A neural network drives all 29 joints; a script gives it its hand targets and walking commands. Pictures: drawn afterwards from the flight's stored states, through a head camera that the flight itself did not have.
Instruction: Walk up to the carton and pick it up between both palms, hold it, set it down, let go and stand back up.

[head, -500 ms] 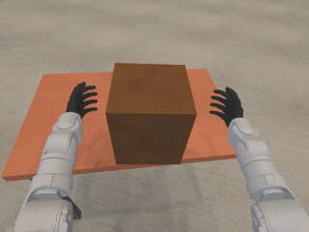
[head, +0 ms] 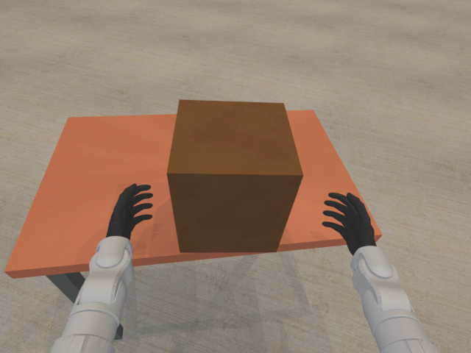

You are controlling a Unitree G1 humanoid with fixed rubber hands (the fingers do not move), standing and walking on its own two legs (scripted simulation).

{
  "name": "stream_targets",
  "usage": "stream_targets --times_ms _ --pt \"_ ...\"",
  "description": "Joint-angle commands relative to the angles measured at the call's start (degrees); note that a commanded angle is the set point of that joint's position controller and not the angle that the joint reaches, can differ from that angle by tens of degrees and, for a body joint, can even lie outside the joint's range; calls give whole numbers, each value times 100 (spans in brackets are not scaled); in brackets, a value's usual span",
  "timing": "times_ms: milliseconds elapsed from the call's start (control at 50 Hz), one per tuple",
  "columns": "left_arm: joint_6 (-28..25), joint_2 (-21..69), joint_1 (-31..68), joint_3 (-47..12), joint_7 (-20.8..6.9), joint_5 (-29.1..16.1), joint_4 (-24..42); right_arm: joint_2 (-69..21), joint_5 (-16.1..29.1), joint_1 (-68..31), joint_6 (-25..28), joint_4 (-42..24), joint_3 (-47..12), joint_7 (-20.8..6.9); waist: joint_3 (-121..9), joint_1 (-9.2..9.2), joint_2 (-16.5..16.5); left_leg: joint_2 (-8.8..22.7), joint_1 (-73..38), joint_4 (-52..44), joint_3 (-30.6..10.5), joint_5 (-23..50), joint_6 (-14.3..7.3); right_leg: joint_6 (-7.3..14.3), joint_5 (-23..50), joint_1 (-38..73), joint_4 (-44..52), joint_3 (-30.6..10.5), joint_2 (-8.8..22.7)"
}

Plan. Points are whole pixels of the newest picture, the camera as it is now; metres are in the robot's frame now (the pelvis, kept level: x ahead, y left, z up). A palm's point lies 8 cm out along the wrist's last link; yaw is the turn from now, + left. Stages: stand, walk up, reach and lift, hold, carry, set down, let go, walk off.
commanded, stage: set down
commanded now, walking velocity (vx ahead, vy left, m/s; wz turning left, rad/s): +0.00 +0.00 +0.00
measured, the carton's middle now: (230, 180) +0.44 +0.04 +0.03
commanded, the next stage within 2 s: let go in 1.50 s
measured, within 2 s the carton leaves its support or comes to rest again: neither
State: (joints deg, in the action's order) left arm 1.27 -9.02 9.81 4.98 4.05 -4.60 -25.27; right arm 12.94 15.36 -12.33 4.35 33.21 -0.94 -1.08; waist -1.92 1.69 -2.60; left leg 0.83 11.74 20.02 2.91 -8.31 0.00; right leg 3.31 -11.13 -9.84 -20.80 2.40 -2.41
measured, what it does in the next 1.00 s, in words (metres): stands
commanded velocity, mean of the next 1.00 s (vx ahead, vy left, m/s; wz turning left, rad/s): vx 0.00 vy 0.00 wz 0.00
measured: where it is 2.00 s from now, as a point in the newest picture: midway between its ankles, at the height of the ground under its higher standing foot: outside the picture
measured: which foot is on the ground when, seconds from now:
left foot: down 0.00-1.00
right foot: down 0.00-1.00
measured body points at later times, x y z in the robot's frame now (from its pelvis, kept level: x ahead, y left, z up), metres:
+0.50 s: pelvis +0.02 +0.00 +0.00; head +0.01 +0.02 +0.45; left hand +0.25 +0.22 -0.02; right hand +0.26 -0.21 -0.01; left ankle +0.02 +0.12 -0.75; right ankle +0.00 -0.08 -0.75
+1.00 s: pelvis +0.03 +0.01 +0.00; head +0.01 +0.02 +0.45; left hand +0.24 +0.23 -0.03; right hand +0.22 -0.21 -0.05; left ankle +0.02 +0.12 -0.75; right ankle +0.00 -0.08 -0.75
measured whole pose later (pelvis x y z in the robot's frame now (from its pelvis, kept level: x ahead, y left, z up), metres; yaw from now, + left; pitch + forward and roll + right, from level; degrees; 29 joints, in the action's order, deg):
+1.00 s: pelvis +0.03 +0.01 +0.00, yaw -1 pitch -4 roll +0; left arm -1.8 -10.0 -8.8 1.3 0.4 -2.2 -24.1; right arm 11.2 5.1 10.6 9.6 34.3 -1.6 -1.7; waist 1.2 2.4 -1.5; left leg 0.4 3.4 18.9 3.8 -11.4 -0.5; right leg 2.5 -12.9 -1.4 -18.3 0.4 -2.3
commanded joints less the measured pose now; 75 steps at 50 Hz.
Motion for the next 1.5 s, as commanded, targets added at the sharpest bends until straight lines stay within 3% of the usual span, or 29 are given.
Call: stream_targets --times_ms 0,200,320,340,400,420,480,500,520,560,780,880,1040,1200,1480 --pt "-500 -489 1134 43 56 38 924 663 -16 -1123 415 -854 211 -44 -1152 21 153 -79 -1060 -41 -250 834 -69 -280 466 -168 459 -459 221" --pt "-1020 -445 87 -154 133 8 992 672 -124 -69 926 -1001 176 -93 -927 -17 222 -55 -1074 10 -224 918 26 -182 713 -43 371 -513 259" --pt "-844 -381 -327 -217 108 46 853 609 -250 386 878 -919 60 -110 -556 -13 159 -35 -1132 -54 -236 798 8 -131 623 -71 451 -532 299" --pt "-814 -417 -269 -218 137 -5 1144 644 -242 341 884 -1208 108 -108 -641 -27 118 -35 -1162 -66 -234 850 10 -143 714 -33 437 -528 297" --pt "-638 -372 -682 -222 145 58 1244 627 -323 783 824 -1209 131 -124 -560 -18 128 -37 -1315 -97 -194 982 46 -146 892 37 465 -497 286" --pt "-535 -353 -815 -226 116 155 1048 596 -391 920 759 -968 107 -127 -365 -20 167 -38 -1359 -123 -176 954 53 -128 859 -1 520 -518 300" --pt "-522 -477 -928 -186 88 107 1261 560 -452 1067 767 -1368 112 -123 -452 43 108 -53 -1306 -123 -141 977 -3 -174 993 96 518 -533 316" --pt "-464 -441 -1057 -215 62 161 1021 526 -501 1174 715 -1158 107 -121 -250 12 129 -53 -1282 -144 -141 959 4 -160 985 70 546 -537 319" --pt "-566 -513 -883 -190 78 43 1416 528 -432 1105 773 -1533 150 -122 -410 56 117 -50 -1235 -115 -144 1034 4 -179 1054 103 511 -530 321" --pt "-520 -492 -1078 -238 50 105 1092 516 -536 1252 717 -1239 87 -114 -214 21 123 -41 -1299 -113 -131 962 22 -145 1035 32 548 -538 322" --pt "-330 -614 -1667 -160 -179 210 597 422 -810 1704 779 -942 118 -40 -39 45 65 -24 -1389 -131 -77 1191 3 -194 1337 144 588 -473 321" --pt "-191 -585 -1799 -177 -257 266 362 438 -905 1804 765 -688 146 -52 157 54 108 -5 -1555 -115 -46 1189 27 -143 903 -83 714 -392 263" --pt "173 -605 -1831 -223 -417 295 -220 465 -1126 1759 635 -435 184 -50 402 99 -156 -9 -1406 -183 42 894 -27 -178 558 -129 800 -379 257" --pt "615 -597 -1888 -250 -613 451 -764 445 -1373 1764 441 -107 194 36 785 80 -199 12 -1367 -242 118 605 -53 -180 68 -295 932 -335 249" --pt "1146 -585 -1870 -222 -749 599 -852 473 -1519 1810 180 -189 225 68 939 45 -347 1 -1324 -162 134 360 -70 -245 -122 -376 858 -262 222"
